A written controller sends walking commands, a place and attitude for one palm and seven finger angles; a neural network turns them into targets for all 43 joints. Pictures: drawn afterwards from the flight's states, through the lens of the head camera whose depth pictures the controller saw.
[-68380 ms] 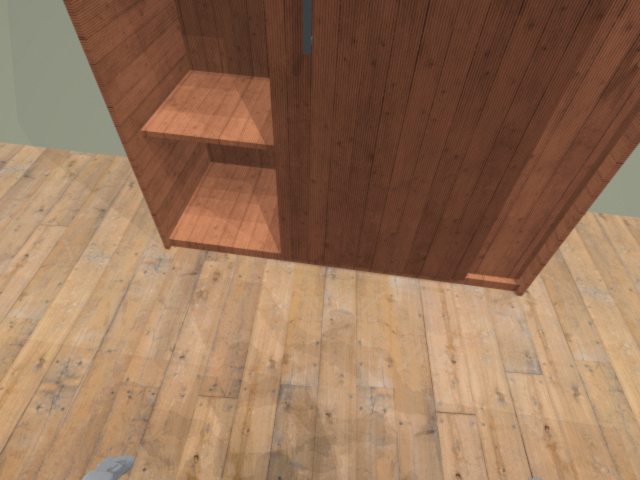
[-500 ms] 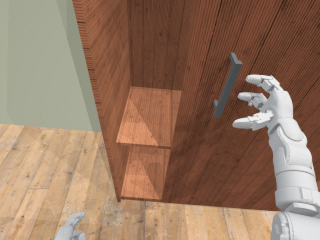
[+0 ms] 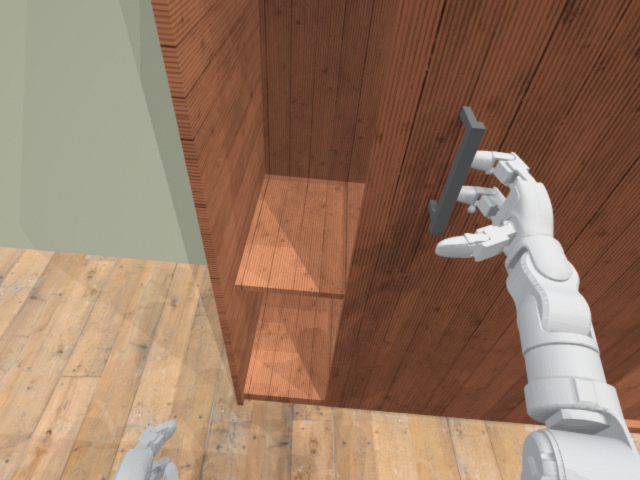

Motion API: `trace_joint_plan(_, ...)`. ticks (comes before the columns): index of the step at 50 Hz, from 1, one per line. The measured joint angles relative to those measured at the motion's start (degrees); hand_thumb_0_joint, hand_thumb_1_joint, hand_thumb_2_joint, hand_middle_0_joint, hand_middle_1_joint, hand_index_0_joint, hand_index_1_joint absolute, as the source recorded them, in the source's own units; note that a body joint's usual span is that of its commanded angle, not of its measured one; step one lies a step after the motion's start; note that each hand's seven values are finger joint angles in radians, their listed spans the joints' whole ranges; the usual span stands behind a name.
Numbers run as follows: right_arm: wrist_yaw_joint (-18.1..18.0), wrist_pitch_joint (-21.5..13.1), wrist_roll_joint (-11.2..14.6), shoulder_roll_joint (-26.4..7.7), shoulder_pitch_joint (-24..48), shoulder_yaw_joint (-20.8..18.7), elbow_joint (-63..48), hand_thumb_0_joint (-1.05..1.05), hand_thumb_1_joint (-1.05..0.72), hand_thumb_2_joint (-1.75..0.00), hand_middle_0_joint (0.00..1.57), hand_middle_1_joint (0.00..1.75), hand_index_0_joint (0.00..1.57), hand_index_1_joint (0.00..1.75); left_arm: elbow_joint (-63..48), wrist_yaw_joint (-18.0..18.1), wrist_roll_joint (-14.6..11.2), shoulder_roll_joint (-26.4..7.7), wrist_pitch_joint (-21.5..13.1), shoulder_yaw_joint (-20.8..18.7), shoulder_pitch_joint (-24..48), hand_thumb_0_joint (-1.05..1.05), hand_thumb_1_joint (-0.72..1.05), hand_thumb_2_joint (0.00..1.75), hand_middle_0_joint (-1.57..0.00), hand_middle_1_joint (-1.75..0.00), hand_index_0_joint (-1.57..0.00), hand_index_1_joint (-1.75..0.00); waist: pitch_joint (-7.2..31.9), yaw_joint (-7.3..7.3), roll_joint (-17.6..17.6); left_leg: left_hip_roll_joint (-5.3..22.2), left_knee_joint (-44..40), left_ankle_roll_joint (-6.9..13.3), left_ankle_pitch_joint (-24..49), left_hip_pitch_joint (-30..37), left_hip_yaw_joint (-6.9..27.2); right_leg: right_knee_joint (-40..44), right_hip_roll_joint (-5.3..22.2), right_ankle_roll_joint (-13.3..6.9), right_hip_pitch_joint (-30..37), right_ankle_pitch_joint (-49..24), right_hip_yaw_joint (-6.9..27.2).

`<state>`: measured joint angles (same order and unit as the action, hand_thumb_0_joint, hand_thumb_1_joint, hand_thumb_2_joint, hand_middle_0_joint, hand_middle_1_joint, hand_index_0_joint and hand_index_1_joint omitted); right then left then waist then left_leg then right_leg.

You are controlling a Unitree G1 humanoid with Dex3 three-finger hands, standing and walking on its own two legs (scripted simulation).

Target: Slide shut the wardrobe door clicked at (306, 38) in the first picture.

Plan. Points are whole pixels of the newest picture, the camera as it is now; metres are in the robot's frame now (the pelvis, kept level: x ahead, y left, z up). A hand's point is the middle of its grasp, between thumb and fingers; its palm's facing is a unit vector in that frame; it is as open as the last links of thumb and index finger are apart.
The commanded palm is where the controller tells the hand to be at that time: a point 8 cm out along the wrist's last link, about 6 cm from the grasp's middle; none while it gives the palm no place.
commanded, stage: feel for the door with the fingertips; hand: right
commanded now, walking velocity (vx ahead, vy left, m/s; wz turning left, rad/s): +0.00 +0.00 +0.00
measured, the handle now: (451, 175) +0.47 -0.13 +0.18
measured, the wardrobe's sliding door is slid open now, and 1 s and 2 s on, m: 0.25 0.25 0.25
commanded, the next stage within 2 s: slide the fingers in behind the handle in 0.48 s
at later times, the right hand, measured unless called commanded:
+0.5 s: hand (474, 193) +0.43 -0.15 +0.18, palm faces +0.03 +1.00 +0.00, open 14.0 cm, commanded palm +0.40 -0.20 +0.18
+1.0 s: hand (466, 201) +0.42 -0.14 +0.18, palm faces +0.03 +1.00 +0.00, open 14.0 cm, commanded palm +0.39 -0.19 +0.18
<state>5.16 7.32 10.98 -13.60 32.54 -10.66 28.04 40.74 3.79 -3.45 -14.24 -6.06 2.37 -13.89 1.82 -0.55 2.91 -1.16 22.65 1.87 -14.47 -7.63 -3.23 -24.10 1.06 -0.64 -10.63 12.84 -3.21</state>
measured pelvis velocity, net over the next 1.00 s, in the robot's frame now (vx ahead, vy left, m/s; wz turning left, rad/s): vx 0.00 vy -0.01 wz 0.01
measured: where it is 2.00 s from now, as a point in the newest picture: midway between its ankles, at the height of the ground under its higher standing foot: outside the picture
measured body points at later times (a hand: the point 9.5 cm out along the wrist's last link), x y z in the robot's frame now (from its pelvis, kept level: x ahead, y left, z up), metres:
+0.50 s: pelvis +0.00 -0.01 +0.00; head +0.00 +0.01 +0.45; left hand +0.10 +0.25 -0.12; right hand +0.42 -0.21 +0.19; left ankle -0.02 +0.10 -0.74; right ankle +0.00 -0.11 -0.74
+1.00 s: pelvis +0.00 -0.01 +0.00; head -0.01 +0.01 +0.45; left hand +0.12 +0.24 -0.11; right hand +0.41 -0.20 +0.18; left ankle -0.02 +0.10 -0.74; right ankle +0.00 -0.11 -0.74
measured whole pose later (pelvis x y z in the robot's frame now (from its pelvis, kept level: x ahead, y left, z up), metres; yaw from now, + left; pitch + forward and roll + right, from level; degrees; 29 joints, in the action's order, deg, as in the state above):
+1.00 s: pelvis +0.00 -0.01 +0.00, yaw +1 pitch +0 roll +0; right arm 2.8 3.5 9.1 -13.0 37.4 -10.7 35.3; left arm 41.3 3.1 -3.0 -13.8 -6.6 2.1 -15.4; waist 1.6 -1.2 2.5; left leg -1.0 22.5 1.4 -13.9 -8.5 -2.6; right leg -24.2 0.9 -1.1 -11.4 12.6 -3.8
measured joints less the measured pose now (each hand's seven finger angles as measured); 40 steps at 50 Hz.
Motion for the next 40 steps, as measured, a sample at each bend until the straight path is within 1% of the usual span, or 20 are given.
trace_joint_plan(6, -1.2, -0.8, -0.4, 0.0, 2.2, 0.0, 1.3, -0.01, 0.50, -0.30, 0.30, 1.20, 0.30, 1.20, 0.5, 0.2, 0.3, 0.5, 0.1, 0.4, 0.3, 0.01, 0.90, 0.90, -0.20, -0.30, -0.20, -0.30, -0.4, -0.08, -0.4, 0.0, -0.3, 0.0, 0.3, 0.2, 0.1, 0.3, 0.0, 0.0, 0.2, -0.2, -0.1)
trace_joint_plan(11, -0.7, -0.4, -0.6, -1.7, 4.6, -1.1, 5.2, -0.01, 0.50, -0.30, 0.30, 1.20, 0.30, 1.20, 0.6, 0.5, 0.2, 0.5, 0.6, 0.6, -0.1, 0.01, 0.90, 0.90, -0.20, -0.30, -0.20, -0.30, -0.1, -0.36, -0.6, -0.1, -0.6, -0.1, 0.5, -0.1, 0.1, 0.3, 0.1, 0.0, -0.2, -0.3, -0.1)
trace_joint_plan(15, -0.3, -0.5, -0.7, -2.5, 6.3, -0.9, 8.1, -0.01, 0.50, -0.30, 0.30, 1.20, 0.30, 1.20, 0.8, 0.6, 0.1, 0.0, 0.3, 0.2, -0.8, 0.01, 0.90, 0.90, -0.20, -0.30, -0.20, -0.30, -0.6, -0.55, -0.4, 0.0, -0.6, -0.2, 0.6, -0.6, -0.1, 0.0, 0.0, -0.2, -0.9, -0.3, 0.1)
trace_joint_plan(20, 0.1, -3.0, -0.4, -1.8, 6.5, -1.0, 8.2, -0.01, 0.50, -0.30, 0.30, 1.20, 0.30, 1.20, 1.5, 0.4, 0.3, -0.3, -0.3, -0.4, -2.1, 0.01, 0.90, 0.90, -0.20, -0.30, -0.20, -0.30, -0.4, -0.66, -0.4, 0.2, -0.5, -0.3, 0.5, -0.9, 0.0, -0.1, -0.2, -0.3, -1.2, -0.1, 0.0)
trace_joint_plan(24, -0.3, -4.0, -1.0, -1.4, 7.0, -0.9, 9.2, -0.01, 0.50, -0.30, 0.32, 1.23, 0.30, 1.20, 2.1, 0.0, 0.4, -0.4, -0.5, -0.8, -3.0, 0.01, 0.90, 0.90, -0.20, -0.30, -0.20, -0.30, -0.1, -0.70, -0.6, 0.3, -0.3, -0.4, 0.2, -1.1, 0.1, -0.3, -0.3, -0.4, -1.3, 0.2, -0.1)
trace_joint_plan(36, -1.3, -4.4, -1.5, -1.0, 8.4, -0.4, 10.9, -0.01, 0.50, -0.30, 0.33, 1.23, 0.31, 1.22, 2.1, -0.6, 0.4, 0.0, -0.8, -0.9, -3.1, 0.01, 0.90, 0.90, -0.20, -0.30, -0.20, -0.30, -0.1, -0.62, -0.5, 0.4, 0.0, -0.6, 0.4, -1.5, 0.1, -0.6, -0.4, -0.6, -1.8, 0.1, -0.1)
trace_joint_plan(40, -1.2, -4.8, -1.4, -0.1, 7.0, 0.1, 9.3, -0.01, 0.50, -0.30, 0.32, 1.22, 0.31, 1.21, 1.7, -1.0, 0.5, 0.1, -0.9, -0.9, -3.1, 0.01, 0.90, 0.90, -0.20, -0.30, -0.20, -0.30, 0.3, -0.49, -0.2, 0.5, -0.1, -0.7, 0.5, -1.4, 0.4, -0.3, -0.5, -0.7, -1.6, -0.1, -0.3)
